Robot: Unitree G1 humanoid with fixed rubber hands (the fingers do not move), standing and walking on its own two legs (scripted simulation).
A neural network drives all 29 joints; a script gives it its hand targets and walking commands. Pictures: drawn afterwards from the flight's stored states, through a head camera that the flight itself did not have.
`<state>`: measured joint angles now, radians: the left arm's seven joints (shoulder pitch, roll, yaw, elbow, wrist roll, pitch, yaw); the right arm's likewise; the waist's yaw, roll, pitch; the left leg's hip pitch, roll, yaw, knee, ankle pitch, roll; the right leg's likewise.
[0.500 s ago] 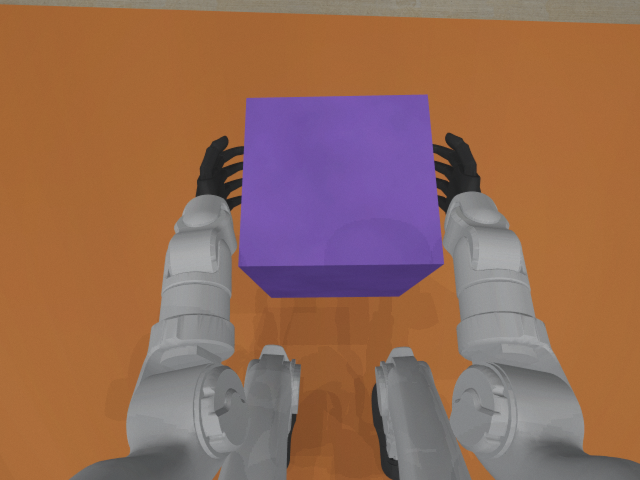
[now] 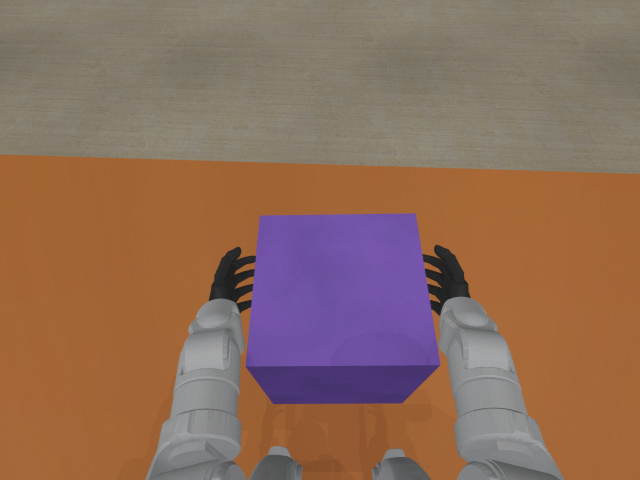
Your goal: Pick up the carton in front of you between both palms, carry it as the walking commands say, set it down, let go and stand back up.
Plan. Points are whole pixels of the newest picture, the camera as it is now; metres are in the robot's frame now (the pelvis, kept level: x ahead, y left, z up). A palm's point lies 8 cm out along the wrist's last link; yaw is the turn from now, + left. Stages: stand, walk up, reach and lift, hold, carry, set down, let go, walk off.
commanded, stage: reach and lift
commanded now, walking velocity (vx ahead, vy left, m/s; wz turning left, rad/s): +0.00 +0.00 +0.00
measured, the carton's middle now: (337, 318) +0.36 +0.00 -0.09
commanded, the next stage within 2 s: hold in 1.40 s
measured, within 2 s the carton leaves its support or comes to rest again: neither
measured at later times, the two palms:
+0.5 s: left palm (198, 296) +0.32 +0.15 +0.09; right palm (493, 294) +0.32 -0.15 +0.09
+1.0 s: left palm (197, 286) +0.32 +0.15 +0.10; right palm (494, 285) +0.32 -0.15 +0.10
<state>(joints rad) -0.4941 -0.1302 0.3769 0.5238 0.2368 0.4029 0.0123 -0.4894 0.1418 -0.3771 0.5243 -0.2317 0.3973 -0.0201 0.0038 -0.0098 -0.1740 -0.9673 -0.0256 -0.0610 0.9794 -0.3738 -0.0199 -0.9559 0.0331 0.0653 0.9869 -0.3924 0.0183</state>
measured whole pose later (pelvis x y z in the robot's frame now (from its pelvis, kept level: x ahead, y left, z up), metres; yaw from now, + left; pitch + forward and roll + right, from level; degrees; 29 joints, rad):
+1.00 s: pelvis +0.03 +0.00 +0.07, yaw +0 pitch -4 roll +0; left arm -0.30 -0.16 0.27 0.32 0.30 0.64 -0.02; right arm -0.30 0.16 -0.27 0.32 -0.29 0.63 0.02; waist 0.01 -0.01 0.03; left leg -0.13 -0.01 -0.06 0.40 -0.19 -0.01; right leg -0.12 0.01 0.08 0.41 -0.21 0.01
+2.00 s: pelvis +0.02 +0.00 +0.07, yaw +0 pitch -8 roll +0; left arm -0.29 -0.16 0.24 0.23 0.27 0.75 -0.01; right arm -0.29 0.16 -0.24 0.22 -0.27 0.75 0.02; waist 0.00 0.00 0.06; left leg -0.06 -0.01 -0.07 0.38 -0.18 -0.01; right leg -0.05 0.01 0.07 0.38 -0.19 0.01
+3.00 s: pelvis +0.26 +0.00 +0.07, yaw -4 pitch +5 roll +0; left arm 0.07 -0.13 0.06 -0.48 0.00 1.16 0.15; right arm 0.09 0.14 -0.04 -0.49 0.00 1.15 -0.16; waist -0.02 0.00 -0.18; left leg -0.24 0.01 0.22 0.42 -0.28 0.06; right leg -0.49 -0.07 -0.09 1.07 -0.36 -0.01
